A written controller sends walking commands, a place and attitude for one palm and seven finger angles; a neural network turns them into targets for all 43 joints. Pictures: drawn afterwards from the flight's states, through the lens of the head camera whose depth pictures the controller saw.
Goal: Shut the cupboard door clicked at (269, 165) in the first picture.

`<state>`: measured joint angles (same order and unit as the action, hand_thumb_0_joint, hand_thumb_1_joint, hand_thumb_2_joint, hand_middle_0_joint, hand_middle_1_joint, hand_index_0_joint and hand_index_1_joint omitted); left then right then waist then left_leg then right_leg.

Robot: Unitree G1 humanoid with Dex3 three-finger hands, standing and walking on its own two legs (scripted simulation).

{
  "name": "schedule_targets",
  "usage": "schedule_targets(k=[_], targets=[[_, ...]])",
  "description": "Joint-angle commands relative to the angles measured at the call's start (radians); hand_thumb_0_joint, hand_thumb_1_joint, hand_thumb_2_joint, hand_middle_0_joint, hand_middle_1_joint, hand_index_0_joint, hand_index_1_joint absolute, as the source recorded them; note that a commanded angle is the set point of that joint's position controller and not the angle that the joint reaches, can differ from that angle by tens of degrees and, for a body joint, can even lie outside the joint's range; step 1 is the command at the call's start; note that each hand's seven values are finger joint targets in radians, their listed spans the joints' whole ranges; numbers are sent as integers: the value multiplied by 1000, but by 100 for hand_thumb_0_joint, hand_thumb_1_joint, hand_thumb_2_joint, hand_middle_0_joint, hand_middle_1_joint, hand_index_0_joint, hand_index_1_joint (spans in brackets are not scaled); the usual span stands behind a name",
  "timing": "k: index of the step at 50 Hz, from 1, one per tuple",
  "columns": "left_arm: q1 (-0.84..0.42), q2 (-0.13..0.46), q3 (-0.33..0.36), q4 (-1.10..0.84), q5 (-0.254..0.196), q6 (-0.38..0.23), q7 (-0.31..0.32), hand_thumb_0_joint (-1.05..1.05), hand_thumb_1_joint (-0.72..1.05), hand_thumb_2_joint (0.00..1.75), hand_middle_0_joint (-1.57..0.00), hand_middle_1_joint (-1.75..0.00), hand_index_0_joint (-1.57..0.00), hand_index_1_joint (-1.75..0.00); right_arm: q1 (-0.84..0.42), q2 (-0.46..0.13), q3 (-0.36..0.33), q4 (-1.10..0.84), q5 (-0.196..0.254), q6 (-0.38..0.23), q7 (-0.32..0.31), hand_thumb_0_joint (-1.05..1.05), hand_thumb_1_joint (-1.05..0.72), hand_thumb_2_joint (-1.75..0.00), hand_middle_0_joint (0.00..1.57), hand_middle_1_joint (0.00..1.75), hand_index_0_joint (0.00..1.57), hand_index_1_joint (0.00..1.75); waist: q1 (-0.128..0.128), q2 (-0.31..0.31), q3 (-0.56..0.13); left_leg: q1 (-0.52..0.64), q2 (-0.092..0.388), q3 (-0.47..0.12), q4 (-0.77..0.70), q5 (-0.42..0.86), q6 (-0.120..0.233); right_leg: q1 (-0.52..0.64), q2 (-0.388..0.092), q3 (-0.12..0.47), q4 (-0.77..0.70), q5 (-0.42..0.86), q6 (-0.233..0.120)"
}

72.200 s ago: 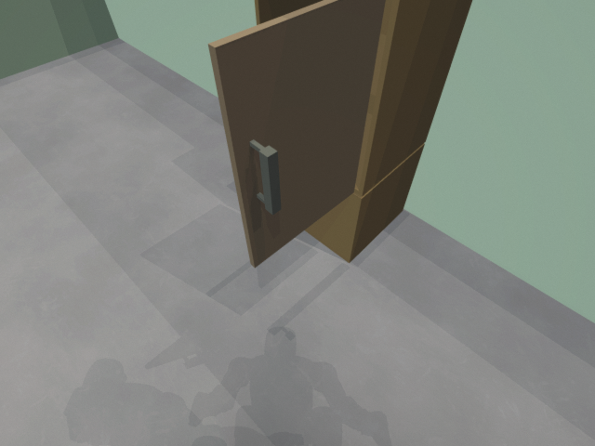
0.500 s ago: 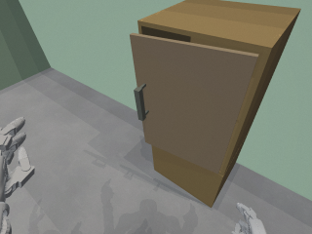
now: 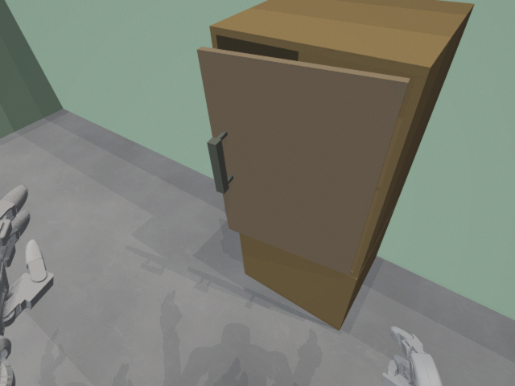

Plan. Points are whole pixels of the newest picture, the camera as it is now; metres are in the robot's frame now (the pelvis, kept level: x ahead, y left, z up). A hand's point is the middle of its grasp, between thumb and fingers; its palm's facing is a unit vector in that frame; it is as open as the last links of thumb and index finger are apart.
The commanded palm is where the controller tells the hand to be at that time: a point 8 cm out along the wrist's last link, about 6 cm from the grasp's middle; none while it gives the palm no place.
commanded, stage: step back with the hand held close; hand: left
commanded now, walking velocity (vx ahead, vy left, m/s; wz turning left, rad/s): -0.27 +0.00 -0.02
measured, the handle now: (223, 162) +0.64 +0.15 -0.02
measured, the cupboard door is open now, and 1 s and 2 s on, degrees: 8 8 8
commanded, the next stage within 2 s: stop stepping back and stand still in 1.34 s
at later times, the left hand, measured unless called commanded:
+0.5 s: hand (4, 325) +0.14 +0.29 +0.16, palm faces +0.42 -0.77 -0.48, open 7.4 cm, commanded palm +0.08 +0.32 +0.17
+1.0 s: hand out of the picture +0.09 +0.29 +0.16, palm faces +0.46 -0.74 -0.50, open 7.4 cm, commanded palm +0.02 +0.31 +0.17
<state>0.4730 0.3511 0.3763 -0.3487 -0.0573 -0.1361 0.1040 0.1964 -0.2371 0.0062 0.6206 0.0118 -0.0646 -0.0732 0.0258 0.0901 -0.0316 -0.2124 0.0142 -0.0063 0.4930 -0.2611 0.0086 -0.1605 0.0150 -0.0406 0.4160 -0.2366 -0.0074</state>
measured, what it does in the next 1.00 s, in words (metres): walks backwards: right foot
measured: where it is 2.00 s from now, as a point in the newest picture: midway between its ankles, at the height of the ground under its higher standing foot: outside the picture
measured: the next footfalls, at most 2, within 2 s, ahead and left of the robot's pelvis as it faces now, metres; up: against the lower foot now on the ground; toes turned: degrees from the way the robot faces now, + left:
right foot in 0.94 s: -0.05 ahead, -0.11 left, +0.00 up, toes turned +6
left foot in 1.20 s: -0.03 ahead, +0.12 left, +0.00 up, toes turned +2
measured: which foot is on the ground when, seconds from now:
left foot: down 0.00-1.00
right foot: down 0.00-0.84, up 0.86-0.92, down 0.94-1.00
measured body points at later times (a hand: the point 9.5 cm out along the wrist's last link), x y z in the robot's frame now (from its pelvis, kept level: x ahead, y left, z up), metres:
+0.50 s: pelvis -0.06 +0.02 -0.01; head -0.06 +0.02 +0.44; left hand +0.11 +0.32 +0.18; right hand +0.11 -0.22 -0.09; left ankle +0.00 +0.11 -0.74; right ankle -0.01 -0.12 -0.74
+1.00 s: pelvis -0.11 +0.01 -0.02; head -0.10 +0.03 +0.43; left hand +0.05 +0.33 +0.19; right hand +0.05 -0.23 -0.10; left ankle +0.00 +0.11 -0.74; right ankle -0.09 -0.12 -0.74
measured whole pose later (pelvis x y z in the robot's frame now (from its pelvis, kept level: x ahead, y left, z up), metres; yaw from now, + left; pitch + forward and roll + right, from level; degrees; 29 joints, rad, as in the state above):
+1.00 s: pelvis -0.11 +0.01 -0.02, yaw +2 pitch +2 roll -3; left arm 0.53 0.46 0.49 -0.48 -0.02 -0.28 0.14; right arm 0.23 -0.20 -0.01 0.61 -0.01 -0.10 -0.08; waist -0.02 0.01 -0.02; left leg -0.52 0.02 -0.02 0.62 -0.13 0.03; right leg -0.35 0.08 0.05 0.61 -0.31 0.01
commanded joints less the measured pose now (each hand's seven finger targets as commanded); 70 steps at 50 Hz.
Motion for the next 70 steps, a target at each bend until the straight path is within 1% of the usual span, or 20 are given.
schedule_targets(k=[1,7,19,23,28,35,38,42,46,49,51,53,56,58,60,62,63,64,66,70], targets=[[-8,221,135,-225,-8,-84,34,0,90,90,-20,-30,-20,-30,-108,-110,-51,-168,2,-15,-18,0,-90,-90,20,30,20,30,-20,-50,-111,31,36,-19,-31,254,24,-31,-133,90,-36,269,-24],[19,251,165,-272,-14,-73,42,0,90,90,-20,-30,-20,-30,-106,-119,-57,-213,6,29,-33,0,-90,-90,20,30,20,30,-13,-25,-171,0,76,-46,-66,491,14,41,-73,41,94,397,5],[30,238,179,-284,7,-111,58,0,90,90,-20,-30,-20,-30,-87,-129,-57,-232,9,18,-34,0,-90,-90,20,30,20,30,-23,3,-57,-402,107,-112,-197,-228,73,117,-41,81,139,100,20],[-5,234,176,-304,22,-136,61,0,90,90,-20,-30,-20,-30,-77,-132,-57,-226,5,-8,-33,0,-90,-90,20,30,20,30,-27,5,-39,-475,109,-123,-192,-338,84,113,-35,90,150,28,21],[-25,237,176,-318,30,-155,68,0,90,90,-20,-30,-20,-30,-60,-129,-56,-206,-5,-38,-30,0,-90,-90,20,30,20,30,-29,-14,-37,-468,90,-108,-131,-348,78,59,-51,132,111,-45,9],[-24,280,189,-334,21,-171,93,0,90,90,-20,-30,-20,-30,-50,-117,-57,-168,-14,-49,-18,0,-90,-90,20,30,20,30,-39,-94,-40,-239,12,-46,47,-175,23,-213,-153,202,-86,-216,-46],[10,270,186,-333,16,-180,98,0,90,90,-20,-30,-20,-30,-54,-118,-54,-175,-8,-45,-19,0,-90,-90,20,30,20,30,-40,-59,-49,-288,44,-81,-36,-216,36,-163,-106,139,-38,-205,-19],[27,259,215,-343,31,-196,89,0,90,90,-20,-30,-20,-30,-69,-138,-58,-186,-6,-63,-28,0,-90,-90,20,30,20,30,-29,120,-67,-570,185,-237,-286,-406,101,134,38,50,272,-10,27],[45,252,225,-322,40,-205,62,0,90,90,-20,-30,-20,-30,-84,-141,-71,-188,-17,-84,-26,0,-90,-90,20,30,20,30,-21,109,-44,-689,225,-261,-282,-476,134,229,76,81,344,24,31],[32,254,214,-333,18,-211,53,0,90,90,-20,-30,-20,-30,-72,-127,-67,-159,-20,-92,-19,0,-90,-90,20,30,20,30,-31,21,-67,-488,153,-163,-153,-286,88,73,20,158,194,92,5],[20,256,186,-360,9,-211,58,0,90,90,-20,-30,-20,-30,-57,-99,-67,-145,-13,-94,-12,0,-90,-90,20,30,20,30,-38,-66,-156,-274,69,-66,-3,-119,30,-65,-71,245,79,142,-24],[-5,292,183,-384,9,-206,71,0,90,90,-20,-30,-20,-30,-63,-84,-69,-141,-7,-82,-7,0,-90,-90,20,30,20,30,-44,-154,-156,-134,-1,9,181,-97,-16,-245,-199,355,-84,-10,-71],[4,313,198,-389,17,-182,92,0,90,90,-20,-30,-20,-30,-74,-62,-61,-132,-20,-45,-7,0,-90,-90,20,30,20,30,-46,-197,-113,-109,-19,-11,318,-67,-30,-322,-280,352,-113,130,-133],[-2,303,199,-364,16,-177,89,0,90,90,-20,-30,-20,-30,-76,-63,-51,-135,-18,-32,-16,0,-90,-90,20,30,20,30,-52,-178,-61,-117,1,-29,129,-15,-15,-303,-205,261,-55,158,-81],[-21,307,206,-372,17,-183,83,0,90,90,-20,-30,-20,-30,-92,-104,-63,-145,-12,-36,-33,0,-90,-90,20,30,20,30,-44,33,-49,-158,96,-119,-106,164,22,-218,-23,130,78,113,1],[35,283,231,-311,10,-200,63,0,90,90,-20,-30,-20,-30,-84,-119,-75,-157,-14,-60,-34,0,-90,-90,20,30,20,30,-31,172,-140,-372,272,-284,-317,-119,99,52,87,62,350,-39,33],[12,261,222,-337,14,-195,55,0,90,90,-20,-30,-20,-30,-87,-122,-79,-155,-29,-67,-33,0,-90,-90,20,30,20,30,-25,218,-131,-445,326,-324,-367,-247,129,74,86,78,469,-116,30],[-6,249,210,-352,15,-188,52,0,90,90,-20,-30,-20,-30,-79,-110,-80,-148,-33,-72,-28,0,-90,-90,20,30,20,30,-27,144,-113,-434,332,-322,-347,-248,143,42,77,96,504,-140,25],[9,218,170,-356,10,-181,47,0,90,90,-20,-30,-20,-30,-89,-108,-78,-146,-26,-84,-17,0,-90,-90,20,30,20,30,-22,79,-116,-300,297,-238,-268,-113,129,-48,63,87,414,-187,23],[-3,221,133,-406,0,-169,48,0,90,90,-20,-30,-20,-30,-78,-109,-63,-107,-33,-107,-2,0,-90,-90,20,30,20,30,-27,143,-155,-64,257,-191,-244,102,88,-112,55,42,147,-184,20]])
